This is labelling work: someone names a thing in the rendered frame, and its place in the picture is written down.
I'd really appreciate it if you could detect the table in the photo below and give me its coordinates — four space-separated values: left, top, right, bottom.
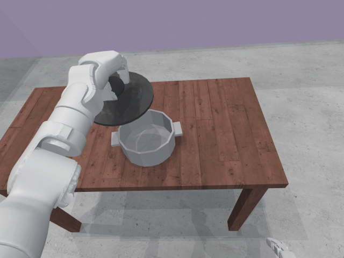
0 77 289 232

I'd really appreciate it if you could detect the left robot upper arm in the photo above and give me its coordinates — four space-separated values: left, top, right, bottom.
0 147 81 258

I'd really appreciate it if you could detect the pot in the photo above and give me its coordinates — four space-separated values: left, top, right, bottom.
111 109 183 167

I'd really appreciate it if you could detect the lid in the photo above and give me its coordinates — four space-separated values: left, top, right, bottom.
94 71 154 126

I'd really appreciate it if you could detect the robot right hand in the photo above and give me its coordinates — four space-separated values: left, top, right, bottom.
266 238 296 258

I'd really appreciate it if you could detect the left robot forearm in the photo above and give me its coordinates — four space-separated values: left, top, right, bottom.
7 59 109 195

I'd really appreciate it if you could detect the robot left hand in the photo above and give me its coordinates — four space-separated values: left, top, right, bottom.
78 51 130 101

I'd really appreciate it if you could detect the knob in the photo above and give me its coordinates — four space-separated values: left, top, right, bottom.
108 76 125 96

